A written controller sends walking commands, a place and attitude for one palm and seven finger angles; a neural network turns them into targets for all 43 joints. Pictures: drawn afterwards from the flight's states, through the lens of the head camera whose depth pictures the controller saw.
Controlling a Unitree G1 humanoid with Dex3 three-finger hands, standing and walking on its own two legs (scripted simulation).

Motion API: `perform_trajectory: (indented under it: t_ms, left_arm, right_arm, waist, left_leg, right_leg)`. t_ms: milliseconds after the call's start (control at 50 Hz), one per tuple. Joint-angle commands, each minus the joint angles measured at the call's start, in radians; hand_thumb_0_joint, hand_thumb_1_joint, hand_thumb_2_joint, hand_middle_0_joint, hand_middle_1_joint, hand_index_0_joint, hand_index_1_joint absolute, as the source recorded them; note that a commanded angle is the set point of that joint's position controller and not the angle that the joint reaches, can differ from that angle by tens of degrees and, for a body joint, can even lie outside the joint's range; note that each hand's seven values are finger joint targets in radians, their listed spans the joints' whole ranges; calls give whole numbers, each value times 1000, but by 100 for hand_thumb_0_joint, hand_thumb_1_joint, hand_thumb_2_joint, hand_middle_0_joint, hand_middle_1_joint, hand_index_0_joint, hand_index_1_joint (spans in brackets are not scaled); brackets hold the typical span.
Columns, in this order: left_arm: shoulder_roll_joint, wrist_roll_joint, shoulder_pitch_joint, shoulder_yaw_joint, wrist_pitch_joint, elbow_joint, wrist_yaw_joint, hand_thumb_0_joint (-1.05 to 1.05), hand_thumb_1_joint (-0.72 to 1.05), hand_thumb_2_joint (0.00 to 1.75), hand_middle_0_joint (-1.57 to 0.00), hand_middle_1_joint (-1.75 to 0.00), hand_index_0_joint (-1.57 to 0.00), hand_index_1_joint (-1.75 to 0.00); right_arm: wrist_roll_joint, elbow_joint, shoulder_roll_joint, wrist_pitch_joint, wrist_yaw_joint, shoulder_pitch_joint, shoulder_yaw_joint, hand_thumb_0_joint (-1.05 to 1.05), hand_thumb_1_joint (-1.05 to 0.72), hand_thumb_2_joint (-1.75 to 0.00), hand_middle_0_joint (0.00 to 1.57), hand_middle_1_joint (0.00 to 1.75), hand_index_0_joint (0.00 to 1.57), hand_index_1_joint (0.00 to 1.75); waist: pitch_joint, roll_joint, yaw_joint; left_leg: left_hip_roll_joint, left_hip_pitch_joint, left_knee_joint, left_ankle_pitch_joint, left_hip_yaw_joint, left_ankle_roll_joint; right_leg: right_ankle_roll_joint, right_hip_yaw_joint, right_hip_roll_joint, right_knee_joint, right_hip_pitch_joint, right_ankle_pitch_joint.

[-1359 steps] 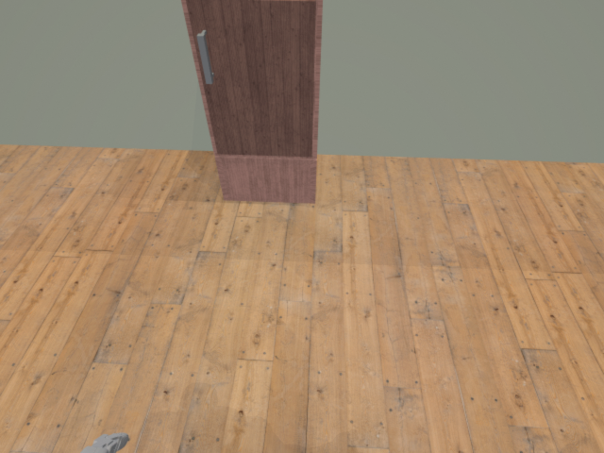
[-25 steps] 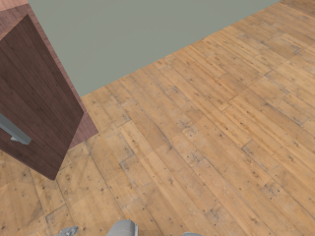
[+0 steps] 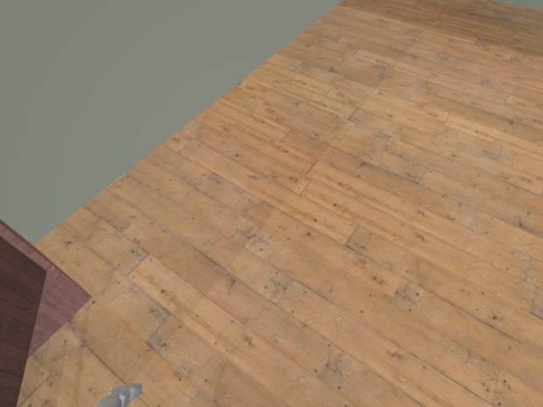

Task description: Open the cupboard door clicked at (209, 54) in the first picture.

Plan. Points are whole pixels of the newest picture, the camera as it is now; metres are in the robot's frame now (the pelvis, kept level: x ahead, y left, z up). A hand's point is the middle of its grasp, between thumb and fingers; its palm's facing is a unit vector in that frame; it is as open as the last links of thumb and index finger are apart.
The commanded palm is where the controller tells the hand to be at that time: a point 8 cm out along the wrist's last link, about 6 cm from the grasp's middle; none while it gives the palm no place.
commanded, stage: walk to a spot facing it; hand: left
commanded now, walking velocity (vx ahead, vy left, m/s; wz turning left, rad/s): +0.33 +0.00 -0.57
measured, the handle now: out of the picture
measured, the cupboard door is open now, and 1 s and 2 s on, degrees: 46 46 46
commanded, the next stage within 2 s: turn to face it in 1.14 s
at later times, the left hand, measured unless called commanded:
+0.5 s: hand (182, 324) +0.27 +0.19 -0.16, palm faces -0.21 -0.96 -0.19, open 7.4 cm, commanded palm none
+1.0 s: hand (278, 220) +0.50 +0.02 -0.14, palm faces -0.38 -0.90 -0.22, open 7.2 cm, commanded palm none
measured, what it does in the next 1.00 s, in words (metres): walks ahead, turning right: left foot, then right foot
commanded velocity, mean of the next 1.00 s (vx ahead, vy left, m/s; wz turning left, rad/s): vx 0.36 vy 0.00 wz -0.31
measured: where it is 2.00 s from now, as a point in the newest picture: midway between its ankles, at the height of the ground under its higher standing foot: (346, 280)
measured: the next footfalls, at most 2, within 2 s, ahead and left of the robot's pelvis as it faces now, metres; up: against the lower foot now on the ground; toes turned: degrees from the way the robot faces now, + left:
left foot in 0.34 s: +0.29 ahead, +0.11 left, +0.00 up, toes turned -7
right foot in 0.74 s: +0.36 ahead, -0.20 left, +0.00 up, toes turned -29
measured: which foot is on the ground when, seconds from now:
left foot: up 0.00-0.32, down 0.34-0.74, up 0.76-1.00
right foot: down 0.00-0.36, up 0.38-0.72, down 0.74-1.00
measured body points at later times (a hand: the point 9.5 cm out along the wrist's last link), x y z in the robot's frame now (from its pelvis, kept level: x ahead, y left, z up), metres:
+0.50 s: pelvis +0.19 +0.00 +0.01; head +0.23 +0.01 +0.46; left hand +0.29 +0.24 -0.15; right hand +0.22 -0.25 -0.12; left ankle +0.25 +0.11 -0.72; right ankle +0.10 -0.10 -0.62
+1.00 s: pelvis +0.38 -0.14 +0.02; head +0.41 -0.16 +0.47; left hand +0.52 +0.06 -0.12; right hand +0.31 -0.37 -0.13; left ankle +0.49 -0.02 -0.66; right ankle +0.32 -0.18 -0.72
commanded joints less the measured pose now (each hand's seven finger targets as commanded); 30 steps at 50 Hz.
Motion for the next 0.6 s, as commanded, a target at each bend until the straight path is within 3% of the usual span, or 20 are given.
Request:
perform_trajectory:
  t_ms: [0, 20, 40, 80, 120, 180, 220, 240, 260, 280, 300, 320, 340, 360, 380, 400, 440, 480, 520, 580]
  left_arm:
    - [225, -15, 234, 65, -37, 6, 55, 0, 90, 90, -20, -30, -20, -30]
    - [196, -10, 172, 56, -41, -6, 58, 0, 90, 90, -20, -30, -20, -30]
    - [167, -10, 145, 45, -50, -12, 57, 0, 90, 90, -20, -30, -20, -30]
    - [153, -10, 136, 39, -68, -7, 54, 0, 90, 90, -20, -30, -20, -30]
    - [165, -8, 145, 41, -76, 3, 52, 0, 90, 90, -20, -30, -20, -30]
    - [169, -8, 175, 43, -78, 27, 48, 0, 90, 90, -20, -30, -20, -30]
    - [176, -6, 185, 45, -77, 38, 50, 0, 90, 90, -20, -30, -20, -30]
    - [172, -7, 175, 45, -75, 38, 52, 0, 90, 90, -20, -30, -20, -30]
    - [168, -10, 155, 46, -74, 40, 51, 0, 90, 90, -20, -30, -20, -30]
    - [153, -13, 130, 44, -75, 36, 51, 0, 90, 90, -20, -30, -20, -30]
    - [117, -14, 122, 38, -75, 30, 47, 0, 90, 90, -20, -30, -20, -30]
    - [50, -27, 168, 25, -71, 15, 37, 0, 90, 90, -20, -30, -20, -30]
    - [54, -24, 133, 17, -74, -10, 36, 0, 90, 90, -20, -30, -20, -30]
    - [63, -16, 81, 18, -78, -28, 30, 0, 90, 90, -20, -30, -20, -30]
    - [56, -4, 67, 22, -78, -14, 27, 0, 90, 90, -20, -30, -20, -30]
    - [45, 2, 62, 21, -72, -4, 20, 0, 90, 90, -20, -30, -20, -30]
    - [19, 5, 82, 21, -47, 5, 3, 0, 90, 90, -20, -30, -20, -30]
    - [-3, 0, 83, 11, -34, -1, -4, 0, 90, 90, -20, -30, -20, -30]
    - [-17, 0, 41, 4, -28, -14, -9, 0, 90, 90, -20, -30, -20, -30]
    - [-16, 0, -40, 0, -28, -35, -10, 0, 90, 90, -20, -30, -20, -30]
  right_arm:
    - [16, -174, -118, -36, 9, -220, -39, 0, -90, -90, 20, 30, 20, 30]
    - [12, -155, -109, -39, 10, -215, -41, 0, -90, -90, 20, 30, 20, 30]
    - [7, -137, -105, -34, 13, -216, -43, 0, -90, -90, 20, 30, 20, 30]
    - [8, -123, -72, -27, 20, -195, -41, 0, -90, -90, 20, 30, 20, 30]
    - [12, -118, -54, -31, 27, -187, -39, 0, -90, -90, 20, 30, 20, 30]
    - [14, -128, -44, -45, 31, -230, -36, 0, -90, -90, 20, 30, 20, 30]
    - [17, -138, -43, -56, 29, -245, -35, 0, -90, -90, 20, 30, 20, 30]
    - [18, -136, -51, -61, 26, -236, -35, 0, -90, -90, 20, 30, 20, 30]
    - [17, -121, -62, -64, 21, -197, -37, 0, -90, -90, 20, 30, 20, 30]
    - [14, -86, -85, -71, 11, -103, -42, 0, -90, -90, 20, 30, 20, 30]
    - [9, -35, -150, -75, -3, 50, -59, 0, -90, -90, 20, 30, 20, 30]
    - [-16, -1, -279, -83, -13, 217, -89, 0, -90, -90, 20, 30, 20, 30]
    - [-14, 1, -281, -71, -20, 251, -75, 0, -90, -90, 20, 30, 20, 30]
    - [-11, -27, -252, -67, -18, 172, -69, 0, -90, -90, 20, 30, 20, 30]
    - [-8, -40, -190, -72, -11, 92, -55, 0, -90, -90, 20, 30, 20, 30]
    - [-7, -51, -145, -80, -13, 26, -40, 0, -90, -90, 20, 30, 20, 30]
    - [-5, -36, -93, -92, -18, 2, -25, 0, -90, -90, 20, 30, 20, 30]
    - [-1, -20, -103, -97, -18, 16, -26, 0, -90, -90, 20, 30, 20, 30]
    - [-2, -6, -112, -93, -14, 28, -33, 0, -90, -90, 20, 30, 20, 30]
    - [-4, 11, -116, -83, -4, 59, -38, 0, -90, -90, 20, 30, 20, 30]
  waist:
    - [-34, -231, 127]
    - [-21, -238, 91]
    - [-3, -207, 69]
    - [-2, -185, 41]
    - [-26, -173, 32]
    - [-32, -159, 51]
    - [-43, -181, 54]
    - [-39, -190, 42]
    - [-39, -172, 13]
    - [-55, -129, -39]
    - [-136, -3, -102]
    - [-254, 306, -153]
    - [-247, 288, -145]
    - [-114, 136, -115]
    - [-48, 78, -73]
    - [14, 140, -40]
    - [18, 144, 1]
    - [-41, 149, 14]
    - [-50, 141, 10]
    - [-18, 100, -13]
  left_leg:
    - [-33, -575, 455, -36, -154, 13]
    - [-29, -526, 421, 3, -157, 1]
    - [-35, -466, 385, 58, -146, -9]
    - [-57, -384, 296, 124, -115, -18]
    - [-76, -336, 187, 167, -100, -17]
    - [-112, -297, 40, 210, -77, -10]
    - [-129, -250, -43, 200, -75, 4]
    - [-135, -192, -90, 208, -78, 11]
    - [-148, -93, -149, 243, -67, 18]
    - [-156, 92, -236, 290, -63, 28]
    - [-82, 343, -265, 251, -143, 54]
    - [248, 521, -356, 124, -563, 168]
    - [358, 460, -495, 2, -749, 243]
    - [366, 347, -526, -38, -740, 282]
    - [304, 180, -535, -52, -610, 245]
    - [258, 89, -542, 1, -513, 211]
    - [182, 56, -542, 185, -298, 167]
    - [150, 99, -527, 318, -170, 168]
    - [134, 94, -538, 296, -96, 165]
    - [137, 67, -556, 216, -53, 167]
  right_leg:
    - [-231, 583, -364, -391, 407, -90]
    - [-211, 523, -312, -368, 334, -2]
    - [-189, 438, -275, -362, 268, 130]
    - [-178, 350, -235, -361, 214, 286]
    - [-177, 324, -212, -354, 226, 302]
    - [-167, 333, -194, -335, 266, 316]
    - [-158, 343, -195, -305, 288, 364]
    - [-150, 346, -191, -286, 261, 370]
    - [-136, 329, -175, -256, 207, 371]
    - [-108, 296, -135, -167, 104, 394]
    - [-70, 253, -69, 31, -38, 332]
    - [-4, 87, 78, 405, -244, -112]
    - [-6, 142, 71, 625, -322, -265]
    - [-10, 149, -7, 710, -387, -212]
    - [-10, 132, -36, 740, -378, -135]
    - [-1, 126, -67, 733, -370, -71]
    - [18, 105, -93, 646, -332, 22]
    - [30, 67, -95, 509, -293, 40]
    - [31, 33, -97, 356, -245, 75]
    - [31, -23, -78, 170, -172, 109]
